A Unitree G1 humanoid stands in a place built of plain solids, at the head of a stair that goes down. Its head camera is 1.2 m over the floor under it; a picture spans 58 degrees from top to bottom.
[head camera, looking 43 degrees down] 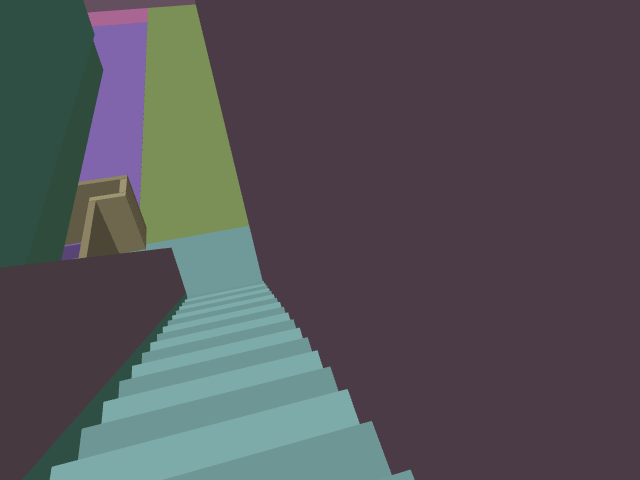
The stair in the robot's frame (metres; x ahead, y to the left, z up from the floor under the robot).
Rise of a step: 0.21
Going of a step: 0.23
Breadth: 1.10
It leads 16 degrees to the left of straight ahead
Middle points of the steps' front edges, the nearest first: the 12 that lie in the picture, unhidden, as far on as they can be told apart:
0.49 0.35 -0.21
0.72 0.42 -0.42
0.94 0.48 -0.63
1.16 0.54 -0.83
1.39 0.60 -1.04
1.61 0.67 -1.25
1.83 0.73 -1.46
2.06 0.79 -1.67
2.28 0.85 -1.88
2.51 0.91 -2.09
2.73 0.98 -2.30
2.95 1.04 -2.51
